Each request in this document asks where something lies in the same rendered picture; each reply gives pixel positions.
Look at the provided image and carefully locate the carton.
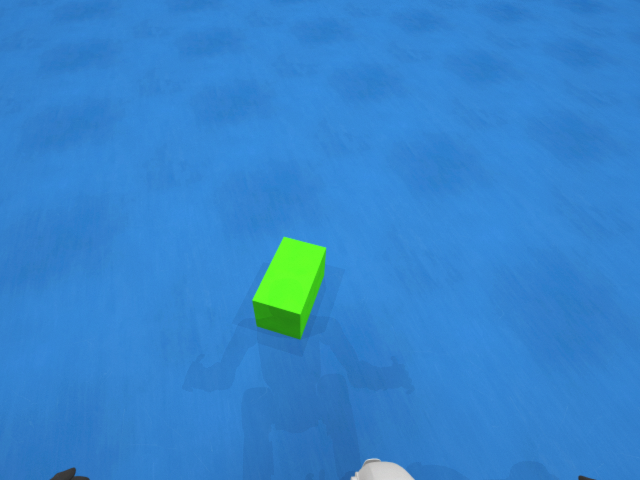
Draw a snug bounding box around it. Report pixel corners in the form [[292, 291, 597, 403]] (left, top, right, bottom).
[[252, 237, 326, 340]]

